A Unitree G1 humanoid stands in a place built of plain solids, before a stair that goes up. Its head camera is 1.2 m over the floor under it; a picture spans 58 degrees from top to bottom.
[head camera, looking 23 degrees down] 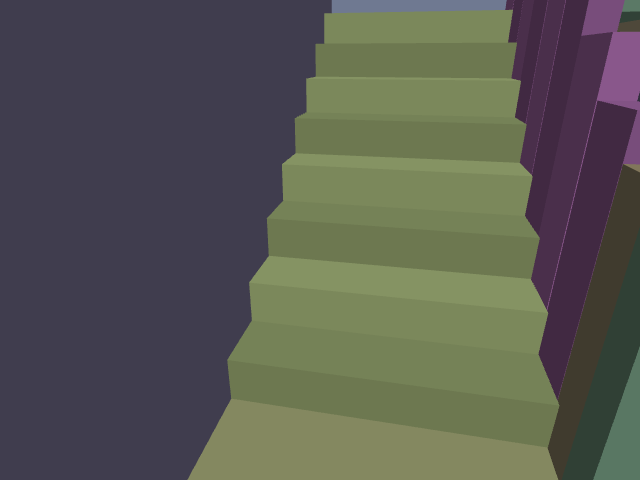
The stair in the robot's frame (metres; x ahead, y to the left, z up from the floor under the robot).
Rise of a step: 0.18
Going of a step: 0.26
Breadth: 1.12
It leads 12 degrees to the right of straight ahead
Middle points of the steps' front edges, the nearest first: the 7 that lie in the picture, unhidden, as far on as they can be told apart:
1.17 -0.21 0.18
1.42 -0.26 0.36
1.68 -0.31 0.54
1.93 -0.37 0.73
2.19 -0.42 0.91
2.44 -0.47 1.09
2.70 -0.52 1.27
